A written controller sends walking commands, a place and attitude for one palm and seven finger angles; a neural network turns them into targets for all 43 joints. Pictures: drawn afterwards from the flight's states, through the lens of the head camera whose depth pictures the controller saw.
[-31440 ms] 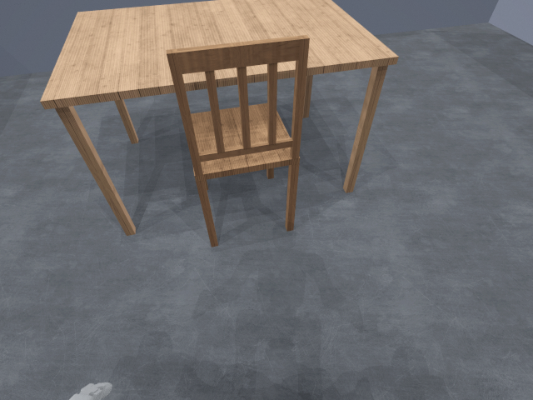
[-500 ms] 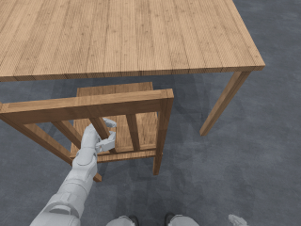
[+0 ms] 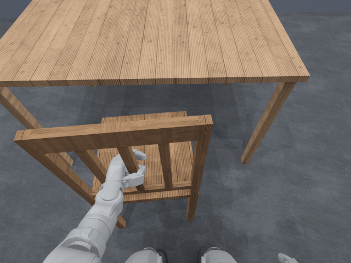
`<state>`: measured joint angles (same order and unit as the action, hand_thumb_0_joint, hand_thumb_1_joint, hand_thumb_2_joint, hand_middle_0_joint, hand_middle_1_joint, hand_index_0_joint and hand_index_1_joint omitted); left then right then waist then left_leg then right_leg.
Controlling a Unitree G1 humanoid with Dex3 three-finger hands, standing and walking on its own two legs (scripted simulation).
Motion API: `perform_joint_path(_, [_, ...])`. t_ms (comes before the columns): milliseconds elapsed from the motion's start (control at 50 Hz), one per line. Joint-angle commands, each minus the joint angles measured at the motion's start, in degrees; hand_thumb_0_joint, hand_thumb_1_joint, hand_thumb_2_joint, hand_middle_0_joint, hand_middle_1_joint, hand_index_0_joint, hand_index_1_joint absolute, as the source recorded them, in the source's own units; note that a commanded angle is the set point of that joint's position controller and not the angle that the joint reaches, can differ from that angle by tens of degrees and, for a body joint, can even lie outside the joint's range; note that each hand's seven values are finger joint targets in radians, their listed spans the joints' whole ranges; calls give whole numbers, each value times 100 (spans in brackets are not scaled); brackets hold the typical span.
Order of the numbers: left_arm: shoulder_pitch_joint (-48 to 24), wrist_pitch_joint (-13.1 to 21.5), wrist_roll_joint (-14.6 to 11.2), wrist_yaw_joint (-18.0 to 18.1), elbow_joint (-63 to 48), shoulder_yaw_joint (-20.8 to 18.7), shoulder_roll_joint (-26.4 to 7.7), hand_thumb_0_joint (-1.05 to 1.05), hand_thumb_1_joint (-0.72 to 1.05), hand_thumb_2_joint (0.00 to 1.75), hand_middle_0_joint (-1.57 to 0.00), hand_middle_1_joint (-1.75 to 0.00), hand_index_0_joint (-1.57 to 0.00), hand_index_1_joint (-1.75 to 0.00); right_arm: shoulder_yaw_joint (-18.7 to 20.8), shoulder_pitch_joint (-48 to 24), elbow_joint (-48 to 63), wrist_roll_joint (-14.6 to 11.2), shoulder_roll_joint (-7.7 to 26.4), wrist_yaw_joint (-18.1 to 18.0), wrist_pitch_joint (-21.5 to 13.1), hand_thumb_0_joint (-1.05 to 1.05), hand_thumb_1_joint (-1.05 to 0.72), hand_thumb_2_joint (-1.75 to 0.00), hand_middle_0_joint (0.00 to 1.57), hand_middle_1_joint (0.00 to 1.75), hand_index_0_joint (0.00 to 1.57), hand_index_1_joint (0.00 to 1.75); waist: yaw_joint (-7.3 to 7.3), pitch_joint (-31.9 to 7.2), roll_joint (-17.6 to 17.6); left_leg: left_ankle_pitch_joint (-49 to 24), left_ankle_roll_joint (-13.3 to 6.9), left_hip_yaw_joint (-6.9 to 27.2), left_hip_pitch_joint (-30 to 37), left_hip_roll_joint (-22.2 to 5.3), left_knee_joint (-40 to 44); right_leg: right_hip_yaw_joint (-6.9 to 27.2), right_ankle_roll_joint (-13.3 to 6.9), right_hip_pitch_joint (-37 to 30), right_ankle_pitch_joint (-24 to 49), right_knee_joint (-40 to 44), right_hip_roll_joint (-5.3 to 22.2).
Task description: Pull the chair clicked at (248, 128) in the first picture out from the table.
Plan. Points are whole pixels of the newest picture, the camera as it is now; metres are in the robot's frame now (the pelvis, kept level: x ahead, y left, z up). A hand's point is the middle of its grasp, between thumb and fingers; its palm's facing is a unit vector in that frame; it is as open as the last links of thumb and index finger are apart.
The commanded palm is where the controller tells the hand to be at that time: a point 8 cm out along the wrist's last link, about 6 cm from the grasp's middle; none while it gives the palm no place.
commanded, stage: step backward, pulling the chair out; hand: left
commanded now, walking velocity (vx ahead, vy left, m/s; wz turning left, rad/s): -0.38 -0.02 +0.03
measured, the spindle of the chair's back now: (133, 169) +0.35 +0.13 -0.08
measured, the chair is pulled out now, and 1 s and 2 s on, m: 0.19 0.25 0.45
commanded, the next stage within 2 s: none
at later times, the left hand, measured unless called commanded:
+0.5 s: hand (138, 175) +0.33 +0.11 -0.06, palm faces -0.07 -0.99 -0.16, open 5.6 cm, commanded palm +0.33 +0.16 -0.06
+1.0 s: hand (133, 198) +0.27 +0.12 -0.06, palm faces -0.10 -0.99 -0.13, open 5.5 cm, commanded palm +0.26 +0.17 -0.06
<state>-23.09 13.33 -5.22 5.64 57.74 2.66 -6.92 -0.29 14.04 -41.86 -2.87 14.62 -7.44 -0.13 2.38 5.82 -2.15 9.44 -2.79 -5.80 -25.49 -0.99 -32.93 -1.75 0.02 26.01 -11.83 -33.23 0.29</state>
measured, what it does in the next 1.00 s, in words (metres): steps on the spot: left foot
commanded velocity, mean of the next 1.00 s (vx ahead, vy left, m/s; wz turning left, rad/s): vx -0.38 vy -0.01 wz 0.00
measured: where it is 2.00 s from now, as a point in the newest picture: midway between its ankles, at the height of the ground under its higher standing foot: outside the picture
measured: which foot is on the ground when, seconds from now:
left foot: down 0.00-0.62, up 0.64-0.82, down 0.84-1.00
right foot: down 0.00-0.92, up 0.94-1.00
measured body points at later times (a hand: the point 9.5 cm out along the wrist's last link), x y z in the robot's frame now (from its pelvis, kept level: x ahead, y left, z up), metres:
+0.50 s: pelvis -0.01 +0.01 +0.00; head +0.06 +0.01 +0.44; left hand +0.33 +0.16 -0.05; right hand +0.08 -0.25 -0.13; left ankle +0.03 +0.11 -0.72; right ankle +0.03 -0.12 -0.72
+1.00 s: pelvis -0.08 +0.03 +0.01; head +0.01 +0.03 +0.45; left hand +0.27 +0.17 -0.05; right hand +0.02 -0.24 -0.11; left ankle -0.10 +0.16 -0.72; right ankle -0.02 -0.11 -0.71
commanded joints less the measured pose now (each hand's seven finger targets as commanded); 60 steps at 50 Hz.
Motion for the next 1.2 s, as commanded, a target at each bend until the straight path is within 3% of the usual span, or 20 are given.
perform_joint_path(0, [-1879,333,288,128,-1006,-82,-906,0,90,90,-50,-145,-50,-145,249,-22,515,72,737,-61,-306,0,-90,-90,20,30,20,30,-36,-1849,6,1207,-60,1167,469,-939,839,663,-95,-713,-981,272,512])
perform_joint_path(120, [-1812,355,367,204,-788,-164,-1042,0,90,90,-50,-145,-50,-145,272,178,400,62,739,-10,-381,0,-90,-90,20,30,20,30,-3,-1714,935,1877,244,784,807,-250,-462,1561,-434,131,-2328,1694,1294])
perform_joint_path(180, [-1765,303,406,233,-594,-212,-1048,0,90,90,-50,-145,-50,-145,253,237,218,72,696,48,-385,0,-90,-90,20,30,20,30,24,-1951,1195,1467,354,697,1195,29,-1324,1575,-608,5,-1311,1925,1778])
perform_joint_path(240, [-1862,281,387,194,-657,-256,-1075,0,90,90,-50,-145,-50,-145,231,205,151,94,778,25,-400,0,-90,-90,20,30,20,30,104,-1921,913,1020,292,956,1024,-153,-190,949,-416,-512,-236,1252,1451])
perform_joint_path(300, [-1907,355,426,146,-869,-92,-791,0,90,90,-50,-145,-50,-145,241,25,304,121,828,-25,-371,0,-90,-90,20,30,20,30,-72,-1851,-227,-940,-82,1793,520,-1058,804,286,29,-950,506,-306,398])
perform_joint_path(380, [-2315,298,406,35,-1237,159,-442,0,90,90,-50,-145,-50,-145,213,-82,413,240,635,12,-252,0,-90,-90,20,30,20,30,-65,-2014,-774,-1995,-364,2077,990,-1667,891,313,-35,-642,-816,-1251,299])
perform_joint_path(460, [-2099,331,477,23,-1096,66,-461,0,90,90,-50,-145,-50,-145,321,161,262,267,678,115,-239,0,-90,-90,20,30,20,30,20,-2312,-298,-3905,-236,1743,1885,-1580,5,412,-108,-912,603,-327,379])
perform_joint_path(520, [-2152,436,539,-13,-1198,5,-620,0,90,90,-50,-145,-50,-145,344,143,272,250,661,128,-202,0,-90,-90,20,30,20,30,77,-2441,-376,-3005,-6,1418,1470,-1315,-99,578,-153,-1490,2026,88,571])
perform_joint_path(560, [-1907,398,464,25,-1013,-245,-955,0,90,90,-50,-145,-50,-145,400,155,296,162,686,72,-143,0,-90,-90,20,30,20,30,107,-2789,265,-2073,262,1128,1083,-947,-346,999,-318,-2063,3291,102,955])
perform_joint_path(620, [-1740,341,440,39,-1050,-382,-1194,0,90,90,-50,-145,-50,-145,349,-191,466,140,580,37,-110,0,-90,-90,20,30,20,30,-46,-2654,796,1756,526,875,360,-75,-1521,1834,-735,-2073,3467,951,2032])
perform_joint_path(680, [-1540,104,453,48,-1070,-439,-1187,0,90,90,-50,-145,-50,-145,289,-338,501,148,612,71,-90,0,-90,-90,20,30,20,30,-127,-2453,728,2117,504,1295,13,-79,-2053,1768,-1004,-2123,3343,954,2365])
perform_joint_path(780, [-1311,-159,384,26,-1441,-258,-867,0,90,90,-50,-145,-50,-145,208,-207,549,134,654,-24,68,0,-90,-90,20,30,20,30,38,-2548,1023,769,516,900,697,-237,384,745,-430,-2580,3811,392,1589])
perform_joint_path(840, [-1503,-218,310,-31,-1947,90,-522,0,90,90,-50,-145,-50,-145,377,-208,813,160,869,-86,229,0,-90,-90,20,30,20,30,30,-2446,-119,-2466,78,1397,1578,-1161,815,158,87,-1765,2561,-187,548])
perform_joint_path(860, [-1495,-210,312,-72,-1938,150,-356,0,90,90,-50,-145,-50,-145,402,-62,807,156,777,-2,292,0,-90,-90,20,30,20,30,27,-2608,-165,-2826,56,1124,1775,-1246,660,134,91,-1745,2116,-242,396])
perform_joint_path(880, [-1822,-116,372,-100,-2351,176,-360,0,90,90,-50,-145,-50,-145,346,-227,907,243,636,35,280,0,-90,-90,20,30,20,30,82,-2570,-917,-3287,17,1196,1819,-1290,668,63,59,-1555,1983,-617,463])
perform_joint_path(940, [-1855,-26,447,-89,-2403,107,-395,0,90,90,-50,-145,-50,-145,384,-225,830,349,610,139,237,0,-90,-90,20,30,20,30,20,-2213,-1366,-3702,-245,1506,1816,-1730,804,68,-52,-939,-849,-1074,174])
perform_joint_path(1000, [-1785,104,497,-43,-1955,29,-396,0,90,90,-50,-145,-50,-145,420,46,633,300,596,259,149,0,-90,-90,20,30,20,30,80,-2262,-734,-4873,-100,1234,2653,-1618,-117,108,-140,-1073,513,110,233])
perform_joint_path(1060, [-2066,283,585,-44,-1418,-37,-648,0,90,90,-50,-145,-50,-145,379,99,454,284,577,198,74,0,-90,-90,20,30,20,30,130,-2095,-138,-2935,409,815,1618,-1036,-634,426,-317,-2046,3758,748,791])
perform_joint_path(1100, [-2019,303,539,-6,-1075,-342,-1055,0,90,90,-50,-145,-50,-145,431,136,334,207,621,74,68,0,-90,-90,20,30,20,30,110,-2497,1002,863,636,642,663,-372,-1162,1187,-722,-2714,5489,654,1621])
perform_joint_path(1180, [-1723,178,540,-37,-889,-408,-1016,0,90,90,-50,-145,-50,-145,270,-228,318,208,519,33,-23,0,-90,-90,20,30,20,30,-79,-2472,847,1753,533,1053,335,-285,-1071,987,-695,-2405,4363,653,1865])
